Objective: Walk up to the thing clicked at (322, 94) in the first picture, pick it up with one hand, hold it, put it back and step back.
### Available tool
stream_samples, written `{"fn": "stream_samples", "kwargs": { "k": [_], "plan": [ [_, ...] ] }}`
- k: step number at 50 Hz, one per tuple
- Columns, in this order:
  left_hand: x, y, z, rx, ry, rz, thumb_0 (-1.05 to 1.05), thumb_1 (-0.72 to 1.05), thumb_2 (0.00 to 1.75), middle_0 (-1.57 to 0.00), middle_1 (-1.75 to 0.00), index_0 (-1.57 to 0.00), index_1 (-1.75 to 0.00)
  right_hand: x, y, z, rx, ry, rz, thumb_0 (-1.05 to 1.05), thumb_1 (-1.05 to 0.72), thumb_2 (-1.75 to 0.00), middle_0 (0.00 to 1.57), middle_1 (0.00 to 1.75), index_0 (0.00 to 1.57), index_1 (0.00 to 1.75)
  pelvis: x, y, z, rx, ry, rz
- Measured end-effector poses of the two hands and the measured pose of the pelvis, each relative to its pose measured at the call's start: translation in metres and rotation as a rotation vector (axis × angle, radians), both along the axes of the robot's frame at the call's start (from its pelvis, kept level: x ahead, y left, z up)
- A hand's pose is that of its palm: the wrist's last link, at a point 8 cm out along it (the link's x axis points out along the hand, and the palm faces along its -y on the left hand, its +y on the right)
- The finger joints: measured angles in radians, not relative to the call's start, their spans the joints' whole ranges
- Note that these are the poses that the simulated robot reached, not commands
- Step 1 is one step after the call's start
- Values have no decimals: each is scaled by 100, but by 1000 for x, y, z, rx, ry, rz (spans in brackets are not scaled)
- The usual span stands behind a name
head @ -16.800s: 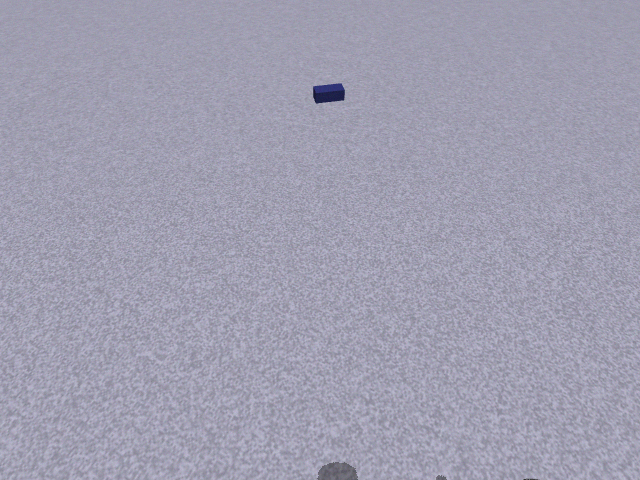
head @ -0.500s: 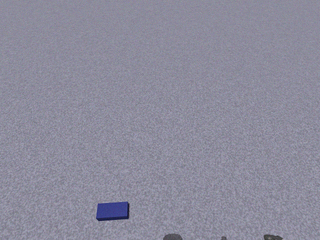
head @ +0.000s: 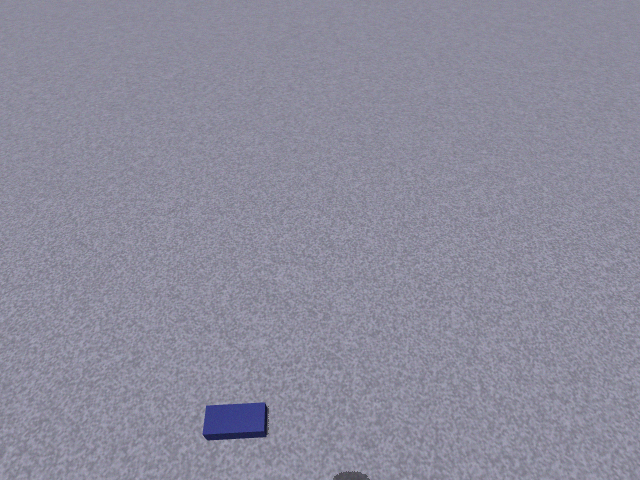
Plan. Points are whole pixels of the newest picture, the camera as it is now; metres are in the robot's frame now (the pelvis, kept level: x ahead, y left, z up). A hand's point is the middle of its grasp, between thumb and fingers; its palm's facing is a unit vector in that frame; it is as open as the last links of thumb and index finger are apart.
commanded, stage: stand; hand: left
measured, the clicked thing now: (236, 421) +0.39 +0.24 -0.75
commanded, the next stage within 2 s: rise first in 1.80 s
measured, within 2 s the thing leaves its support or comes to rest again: neither
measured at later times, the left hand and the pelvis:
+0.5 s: hand out of the picture +0.06 +0.27 -0.16, palm faces -0.02 -0.94 -0.34, open 7.4 cm; pelvis -0.01 +0.01 +0.00, yaw +1 degrees
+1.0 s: hand out of the picture +0.06 +0.27 -0.16, palm faces -0.02 -0.94 -0.35, open 7.4 cm; pelvis -0.01 +0.02 +0.00, yaw +1 degrees
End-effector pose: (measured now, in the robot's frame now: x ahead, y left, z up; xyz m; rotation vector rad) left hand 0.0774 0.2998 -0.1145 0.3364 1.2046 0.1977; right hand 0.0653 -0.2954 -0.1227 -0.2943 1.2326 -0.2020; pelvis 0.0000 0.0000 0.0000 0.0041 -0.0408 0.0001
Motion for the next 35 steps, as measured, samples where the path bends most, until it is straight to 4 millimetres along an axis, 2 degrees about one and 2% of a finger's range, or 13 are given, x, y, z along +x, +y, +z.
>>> {"fn": "stream_samples", "kwargs": {
  "k": [17, 35],
  "plan": [
    [-20, 9, -5, -9, 31, 16, 1, 90, 90, -20, -30, -20, -30, 1, 7, 3, -12, -2, 11, 1, -91, -89, 20, 30, 20, 30, -5, 10, 0, 1, 0, 9],
    [-23, 14, -6, -11, 30, 20, 1, 90, 90, -20, -30, -20, -30, 2, 15, 2, -8, -2, 20, 1, -91, -89, 20, 30, 20, 30, -5, 15, 0, 0, -1, 17]
  ]
}}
